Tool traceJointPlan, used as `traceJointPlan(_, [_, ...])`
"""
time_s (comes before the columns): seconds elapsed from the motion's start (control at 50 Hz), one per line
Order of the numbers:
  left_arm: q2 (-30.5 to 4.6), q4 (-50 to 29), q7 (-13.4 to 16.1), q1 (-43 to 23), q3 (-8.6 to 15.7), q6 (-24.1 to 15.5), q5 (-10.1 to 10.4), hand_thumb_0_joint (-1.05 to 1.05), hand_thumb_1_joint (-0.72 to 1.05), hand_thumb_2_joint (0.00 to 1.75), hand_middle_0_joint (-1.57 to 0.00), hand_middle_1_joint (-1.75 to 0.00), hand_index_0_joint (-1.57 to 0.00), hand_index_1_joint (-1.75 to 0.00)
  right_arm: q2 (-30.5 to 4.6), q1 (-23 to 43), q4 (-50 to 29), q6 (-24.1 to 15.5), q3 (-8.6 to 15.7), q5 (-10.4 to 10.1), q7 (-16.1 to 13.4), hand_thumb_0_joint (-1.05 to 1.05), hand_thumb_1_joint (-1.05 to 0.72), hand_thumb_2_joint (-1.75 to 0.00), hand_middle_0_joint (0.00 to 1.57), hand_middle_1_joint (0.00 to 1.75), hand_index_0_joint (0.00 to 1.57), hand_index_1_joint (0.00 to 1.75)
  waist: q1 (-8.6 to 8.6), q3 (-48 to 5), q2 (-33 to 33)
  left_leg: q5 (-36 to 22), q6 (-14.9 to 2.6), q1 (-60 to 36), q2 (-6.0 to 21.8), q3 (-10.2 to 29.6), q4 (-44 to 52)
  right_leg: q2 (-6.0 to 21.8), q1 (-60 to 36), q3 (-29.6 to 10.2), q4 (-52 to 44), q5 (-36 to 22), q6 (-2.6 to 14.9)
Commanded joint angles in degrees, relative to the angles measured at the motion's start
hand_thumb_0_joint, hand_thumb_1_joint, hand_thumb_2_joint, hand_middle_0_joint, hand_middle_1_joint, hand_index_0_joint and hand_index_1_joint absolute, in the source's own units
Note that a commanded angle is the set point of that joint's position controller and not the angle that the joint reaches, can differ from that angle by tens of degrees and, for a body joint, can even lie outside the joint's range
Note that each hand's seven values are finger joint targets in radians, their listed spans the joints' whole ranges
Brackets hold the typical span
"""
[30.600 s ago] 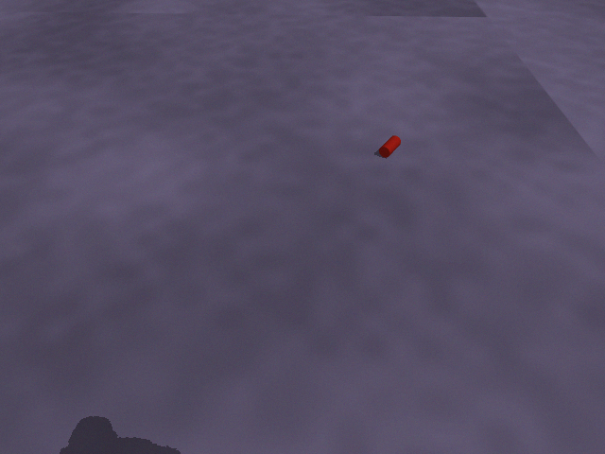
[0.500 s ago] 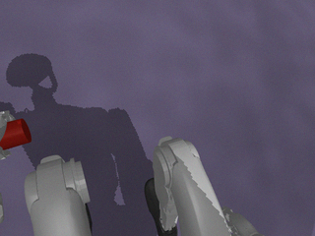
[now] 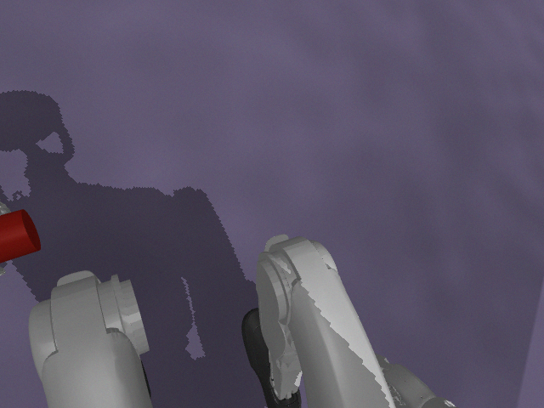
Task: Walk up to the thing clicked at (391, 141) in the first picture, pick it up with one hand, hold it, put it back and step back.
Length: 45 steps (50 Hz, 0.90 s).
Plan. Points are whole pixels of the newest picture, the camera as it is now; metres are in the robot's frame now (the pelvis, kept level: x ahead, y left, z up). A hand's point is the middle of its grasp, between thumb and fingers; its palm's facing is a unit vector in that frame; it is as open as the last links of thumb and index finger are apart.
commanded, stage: rest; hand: left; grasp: from above
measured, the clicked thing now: out of the picture +0.38 +0.35 -0.24
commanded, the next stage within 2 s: open in 0.50 s
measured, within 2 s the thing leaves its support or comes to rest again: rests again in 0.28 s
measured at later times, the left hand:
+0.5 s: hand out of the picture +0.36 +0.34 -0.24, palm faces -0.42 -0.19 -0.89, open 9.5 cm
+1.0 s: hand out of the picture +0.36 +0.34 -0.24, palm faces -0.41 -0.19 -0.89, open 11.6 cm
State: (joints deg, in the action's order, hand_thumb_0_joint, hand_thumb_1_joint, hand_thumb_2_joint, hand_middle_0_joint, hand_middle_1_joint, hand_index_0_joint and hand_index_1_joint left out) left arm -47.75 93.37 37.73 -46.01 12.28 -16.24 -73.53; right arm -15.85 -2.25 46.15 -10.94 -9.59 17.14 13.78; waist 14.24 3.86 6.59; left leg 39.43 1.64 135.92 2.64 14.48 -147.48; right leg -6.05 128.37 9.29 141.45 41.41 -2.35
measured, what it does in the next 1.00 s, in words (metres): stands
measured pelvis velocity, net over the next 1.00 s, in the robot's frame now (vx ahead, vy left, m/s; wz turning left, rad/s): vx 0.00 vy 0.00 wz -0.02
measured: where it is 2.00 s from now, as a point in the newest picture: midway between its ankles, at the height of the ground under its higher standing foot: (211, 404)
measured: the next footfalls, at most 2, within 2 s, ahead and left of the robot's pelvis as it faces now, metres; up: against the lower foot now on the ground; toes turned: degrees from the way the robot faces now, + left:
none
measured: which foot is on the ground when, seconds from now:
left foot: down 0.00-1.00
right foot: down 0.00-1.00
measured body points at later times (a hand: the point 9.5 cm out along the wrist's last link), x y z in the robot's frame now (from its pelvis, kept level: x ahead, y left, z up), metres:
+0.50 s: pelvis +0.00 +0.00 +0.00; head +0.24 +0.13 +0.36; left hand +0.38 +0.34 -0.19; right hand +0.09 -0.25 -0.08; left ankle +0.07 +0.14 -0.25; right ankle +0.10 -0.11 -0.25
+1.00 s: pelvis +0.00 +0.00 +0.00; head +0.23 +0.13 +0.36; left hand +0.38 +0.35 -0.19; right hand +0.10 -0.25 -0.07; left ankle +0.07 +0.14 -0.25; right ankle +0.10 -0.11 -0.25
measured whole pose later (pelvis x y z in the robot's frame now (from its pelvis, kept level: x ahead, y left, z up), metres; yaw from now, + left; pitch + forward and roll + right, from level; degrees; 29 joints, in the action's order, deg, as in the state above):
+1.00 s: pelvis +0.00 +0.00 +0.00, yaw -1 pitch +25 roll -12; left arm -50.4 95.9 41.0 -46.3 10.7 -15.7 -72.2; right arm -17.8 -0.3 45.0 -15.0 -12.3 18.6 16.6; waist 15.2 6.3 8.3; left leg 39.9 1.4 134.5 2.7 16.0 -148.0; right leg -6.6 126.4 10.4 140.5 41.2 -2.9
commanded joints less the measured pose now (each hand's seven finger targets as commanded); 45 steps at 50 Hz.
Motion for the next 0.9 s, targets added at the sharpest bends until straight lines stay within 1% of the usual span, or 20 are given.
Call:
traceJointPlan(0.0, [-15.0,-3.74,3.29,-12.21,1.13,0.01,0.16,0.0,0.59,0.7,-0.98,-0.56,-0.97,-0.56,-16.49,-8.0,-0.22,-0.48,4.3,-0.11,-0.47,0.0,-0.89,-0.9,0.2,0.3,0.2,0.3,0.32,-34.87,-24.7,-9.07,-1.87,-27.88,0.46,-7.21,14.22,-1.71,-16.0,5.66,-13.0,-14.4,3.82])
traceJointPlan(0.08, [-13.75,-4.02,4.12,-14.21,-0.47,0.17,-0.27,0.0,0.62,0.74,-1.01,-0.56,-1.0,-0.57,-17.51,-7.81,-0.4,-1.25,4.32,0.5,0.07,0.0,-0.89,-0.9,0.2,0.3,0.2,0.3,1.8,-34.23,-24.32,-9.91,-1.95,-28.42,0.54,-7.28,13.5,-1.75,-16.06,5.6,-13.27,-15.61,3.46])
traceJointPlan(0.1, [-15.33,-2.64,4.55,-13.8,1.14,0.23,0.06,0.0,0.65,0.74,-1.03,-0.58,-1.02,-0.58,-17.17,-7.98,-0.42,-1.39,3.44,0.46,0.28,0.0,-0.89,-0.9,0.2,0.3,0.2,0.3,1.74,-33.39,-24.1,-9.64,-1.97,-27.77,0.54,-7.06,13.7,-1.73,-16.36,5.87,-13.37,-15.47,3.45])
traceJointPlan(0.12, [-14.35,-3.24,4.44,-14.7,-0.62,0.25,0.19,0.0,0.66,0.73,-1.03,-0.57,-1.03,-0.58,-17.6,-7.39,-0.54,-1.85,3.91,0.47,0.45,0.0,-0.89,-0.9,0.2,0.3,0.2,0.3,2.0,-32.4,-24.06,-8.3,-1.96,-27.12,0.39,-7.19,13.56,-1.49,-15.5,5.6,-13.46,-13.73,3.56])
traceJointPlan(0.14, [-15.23,-3.33,4.89,-13.03,0.75,0.37,0.49,0.0,0.65,0.72,-1.02,-0.57,-1.02,-0.57,-17.95,-7.46,-0.24,-1.74,3.95,0.66,0.31,0.0,-0.89,-0.9,0.2,0.3,0.2,0.3,1.08,-33.44,-24.35,-8.3,-1.93,-27.21,0.55,-7.04,14.41,-1.88,-16.6,5.61,-14.22,-13.41,3.72])
traceJointPlan(0.2, [-12.5,-1.93,4.68,-12.99,-2.46,0.85,1.04,0.0,0.62,0.69,-1.0,-0.57,-1.0,-0.57,-17.36,-6.22,-0.9,-2.26,3.4,0.47,0.41,0.0,-0.89,-0.9,0.2,0.3,0.2,0.3,1.12,-32.98,-23.87,-6.76,-1.94,-26.82,0.62,-6.97,14.4,-2.04,-15.86,5.57,-14.5,-11.86,3.85])
traceJointPlan(0.24, [-15.6,-1.87,5.07,-11.9,0.31,0.93,1.47,0.0,0.62,0.73,-1.0,-0.58,-0.99,-0.58,-18.28,-6.96,-0.85,-2.37,3.44,0.52,0.45,0.0,-0.89,-0.9,0.2,0.3,0.2,0.3,0.63,-33.82,-24.06,-8.33,-2.0,-27.3,0.67,-6.73,14.29,-2.06,-17.09,5.87,-14.23,-13.64,3.67])
traceJointPlan(0.3, [-15.91,-1.98,5.54,-11.18,0.63,1.11,1.14,0.0,0.64,0.76,-1.02,-0.59,-1.01,-0.6,-17.6,-6.58,-0.61,-2.46,2.5,1.0,0.75,0.0,-0.89,-0.9,0.2,0.3,0.2,0.3,0.59,-34.09,-24.95,-9.62,-1.74,-28.19,0.71,-6.57,14.45,-2.1,-17.57,6.32,-13.58,-14.81,3.72])
traceJointPlan(0.36, [-13.9,-2.77,4.97,-13.41,-2.39,0.98,1.13,0.0,0.61,0.74,-1.01,-0.56,-1.0,-0.57,-18.42,-5.08,-1.84,-3.15,2.68,1.03,1.21,0.0,-0.89,-0.9,0.2,0.3,0.2,0.3,1.99,-32.13,-24.86,-8.8,-1.76,-28.37,0.75,-6.41,13.91,-1.89,-15.74,6.67,-12.92,-14.35,3.65])
traceJointPlan(0.42, [-16.83,-2.52,5.95,-10.69,1.17,0.7,1.88,0.0,0.61,0.73,-1.01,-0.54,-1.0,-0.56,-18.75,-6.3,-0.81,-3.08,2.54,0.87,1.04,0.0,-0.89,-0.9,0.2,0.3,0.2,0.3,0.58,-33.5,-24.68,-9.32,-1.79,-28.05,0.78,-6.5,14.4,-2.08,-18.46,6.24,-13.86,-14.66,3.63])
traceJointPlan(0.46, [-15.26,-2.81,5.77,-10.84,-0.64,0.95,1.69,0.0,0.61,0.77,-1.01,-0.57,-0.99,-0.59,-18.5,-5.45,-0.98,-3.33,2.38,1.42,1.19,0.0,-0.89,-0.9,0.2,0.3,0.2,0.3,1.19,-33.5,-24.71,-9.29,-1.78,-28.09,1.02,-6.52,13.83,-2.38,-18.42,6.11,-13.85,-14.76,3.61])
traceJointPlan(0.48, [-12.6,-2.77,5.28,-12.81,-3.4,0.82,1.99,0.0,0.6,0.76,-1.0,-0.57,-0.99,-0.59,-18.0,-5.08,-1.8,-3.68,2.08,1.19,1.5,0.0,-0.89,-0.9,0.2,0.3,0.2,0.3,2.13,-32.06,-24.82,-8.35,-1.93,-27.25,0.97,-6.52,13.41,-2.19,-17.58,5.78,-13.98,-14.11,3.61])
traceJointPlan(0.52, [-16.91,-3.14,5.73,-11.99,-0.14,0.77,2.7,0.0,0.61,0.74,-1.0,-0.57,-0.99,-0.58,-19.38,-6.14,-1.25,-3.84,2.42,0.82,1.42,0.0,-0.89,-0.9,0.2,0.3,0.2,0.3,1.46,-32.83,-23.26,-8.84,-2.15,-27.36,0.89,-6.29,13.34,-2.12,-18.51,6.09,-14.6,-14.67,3.33])
traceJointPlan(0.56, [-15.04,-3.27,5.64,-10.11,-1.01,0.74,2.66,0.0,0.61,0.75,-1.01,-0.56,-1.0,-0.58,-18.82,-5.23,-1.7,-3.94,2.38,0.95,1.51,0.0,-0.89,-0.9,0.2,0.3,0.2,0.3,0.44,-33.12,-24.42,-9.0,-1.94,-27.57,0.97,-6.5,13.76,-2.24,-18.88,5.79,-14.44,-14.33,3.54])
traceJointPlan(0.58, [-17.0,-2.33,5.81,-8.78,1.08,0.84,2.49,0.0,0.62,0.76,-1.01,-0.57,-1.0,-0.59,-18.82,-6.24,-0.79,-3.65,2.2,1.22,1.52,0.0,-0.89,-0.9,0.2,0.3,0.2,0.3,0.6,-33.94,-23.71,-9.64,-1.98,-27.78,1.09,-6.38,13.66,-2.37,-20.12,6.07,-14.54,-15.17,3.38])
traceJointPlan(0.62, [-15.61,-3.22,5.74,-10.8,-0.22,0.77,2.33,0.0,0.46,0.71,-0.85,-0.58,-0.84,-0.59,-18.7,-6.63,-1.06,-3.67,2.35,1.25,1.7,0.0,-0.88,-0.9,0.2,0.3,0.2,0.3,1.67,-33.34,-23.96,-9.72,-1.91,-28.1,1.03,-6.24,13.56,-2.14,-19.42,6.41,-14.06,-15.49,3.38])
traceJointPlan(0.7, [-16.01,-3.36,5.5,-11.31,-0.3,0.46,2.42,0.0,0.14,0.65,-0.54,-0.61,-0.54,-0.61,-19.28,-5.85,-1.03,-3.76,2.56,1.16,1.68,0.0,-0.88,-0.89,0.2,0.3,0.2,0.3,1.42,-32.36,-24.58,-8.52,-1.82,-28.03,1.11,-5.93,14.27,-2.23,-18.52,6.44,-14.43,-14.13,3.57])
traceJointPlan(0.76, [-16.13,-3.57,5.66,-12.05,-0.69,0.36,2.12,0.0,-0.1,0.67,-0.43,-0.65,-0.43,-0.65,-19.35,-5.91,-0.94,-4.02,2.45,0.96,1.88,0.0,-0.88,-0.89,0.2,0.3,0.2,0.3,1.81,-31.66,-23.92,-8.22,-1.82,-27.66,1.0,-5.79,13.87,-2.0,-17.66,6.74,-14.13,-13.76,3.52])
traceJointPlan(0.86, [-15.52,-2.56,5.75,-10.52,-0.56,0.54,1.98,0.0,-0.2,0.81,-0.36,-0.73,-0.35,-0.74,-19.1,-6.25,-0.77,-3.89,2.71,1.18,1.96,0.0,-0.88,-0.89,0.2,0.3,0.2,0.3,1.37,-32.69,-24.17,-9.16,-1.88,-28.0,1.08,-6.16,14.04,-2.35,-18.65,6.24,-14.47,-14.76,3.51])
traceJointPlan(0.88, [-14.54,-2.56,5.31,-11.91,-1.99,0.58,1.97,0.0,-0.22,0.81,-0.34,-0.75,-0.33,-0.76,-19.09,-6.04,-1.08,-4.19,2.69,1.01,2.16,0.0,-0.88,-0.9,0.2,0.3,0.2,0.3,2.2,-31.66,-24.5,-8.99,-1.8,-27.97,1.05,-5.94,13.64,-2.05,-17.29,6.62,-13.7,-14.63,3.52])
